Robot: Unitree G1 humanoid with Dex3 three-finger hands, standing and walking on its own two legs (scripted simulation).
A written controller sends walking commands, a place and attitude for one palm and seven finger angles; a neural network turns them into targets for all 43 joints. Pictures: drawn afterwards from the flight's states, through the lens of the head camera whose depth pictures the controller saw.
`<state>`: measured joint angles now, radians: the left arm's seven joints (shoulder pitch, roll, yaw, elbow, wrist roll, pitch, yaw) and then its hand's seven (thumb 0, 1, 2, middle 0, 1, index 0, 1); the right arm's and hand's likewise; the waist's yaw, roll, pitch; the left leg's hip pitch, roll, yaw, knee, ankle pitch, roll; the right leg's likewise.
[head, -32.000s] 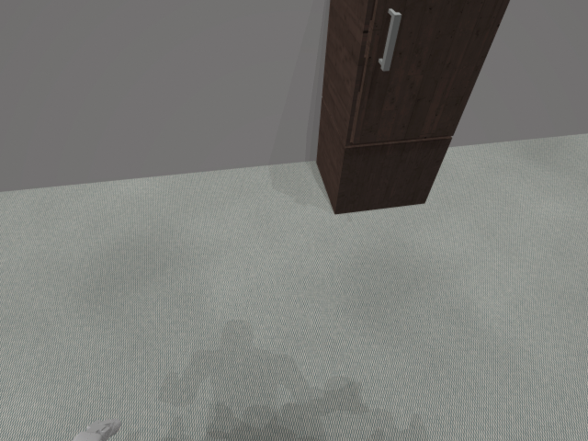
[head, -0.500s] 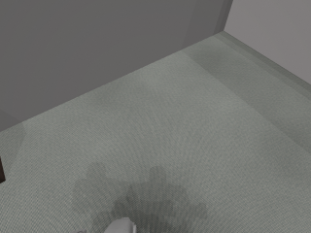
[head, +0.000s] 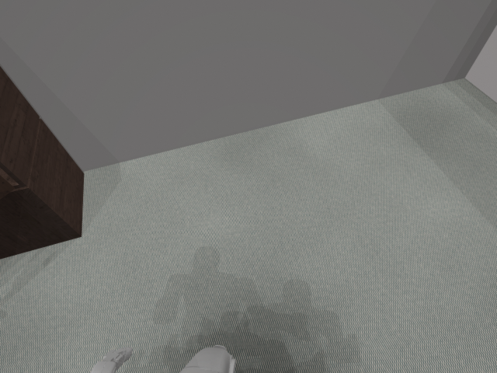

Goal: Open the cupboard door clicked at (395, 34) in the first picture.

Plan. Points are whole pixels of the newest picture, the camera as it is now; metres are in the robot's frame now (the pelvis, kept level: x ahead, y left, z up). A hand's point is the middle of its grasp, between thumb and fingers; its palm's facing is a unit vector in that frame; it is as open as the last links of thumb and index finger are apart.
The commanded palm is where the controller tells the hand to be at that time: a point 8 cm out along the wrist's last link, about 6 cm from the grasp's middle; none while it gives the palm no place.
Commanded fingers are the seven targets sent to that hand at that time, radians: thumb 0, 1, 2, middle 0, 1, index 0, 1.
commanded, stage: turn to face it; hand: left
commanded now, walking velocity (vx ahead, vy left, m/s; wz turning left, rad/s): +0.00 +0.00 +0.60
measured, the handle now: out of the picture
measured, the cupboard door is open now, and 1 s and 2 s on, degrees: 38 38 38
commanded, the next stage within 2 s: take the last steps up to it in 1.54 s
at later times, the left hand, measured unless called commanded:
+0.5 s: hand out of the picture +0.03 +0.25 -0.16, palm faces +0.33 -0.91 -0.25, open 7.4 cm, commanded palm none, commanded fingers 0.00 0.90 0.90 -0.20 -0.30 -0.20 -0.30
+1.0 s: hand out of the picture -0.03 +0.17 -0.16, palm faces +0.60 -0.77 -0.21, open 7.4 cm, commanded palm none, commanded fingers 0.00 0.90 0.90 -0.20 -0.30 -0.20 -0.30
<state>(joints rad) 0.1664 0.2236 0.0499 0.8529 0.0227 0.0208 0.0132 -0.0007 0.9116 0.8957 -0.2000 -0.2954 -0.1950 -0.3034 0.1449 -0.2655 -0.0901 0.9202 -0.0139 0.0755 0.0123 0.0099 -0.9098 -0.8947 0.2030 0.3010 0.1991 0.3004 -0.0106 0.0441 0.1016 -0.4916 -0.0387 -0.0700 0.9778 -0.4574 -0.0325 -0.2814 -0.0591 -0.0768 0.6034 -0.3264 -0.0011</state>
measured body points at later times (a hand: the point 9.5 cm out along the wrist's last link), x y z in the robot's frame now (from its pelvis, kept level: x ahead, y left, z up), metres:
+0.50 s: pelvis +0.01 +0.01 +0.01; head +0.06 +0.05 +0.45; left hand +0.01 +0.30 -0.14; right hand +0.18 -0.20 -0.12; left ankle -0.01 +0.12 -0.73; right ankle +0.04 -0.14 -0.66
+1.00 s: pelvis +0.03 -0.02 +0.00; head +0.07 +0.02 +0.45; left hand -0.07 +0.21 -0.15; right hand +0.28 -0.17 -0.13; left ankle -0.02 +0.09 -0.71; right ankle +0.08 -0.13 -0.73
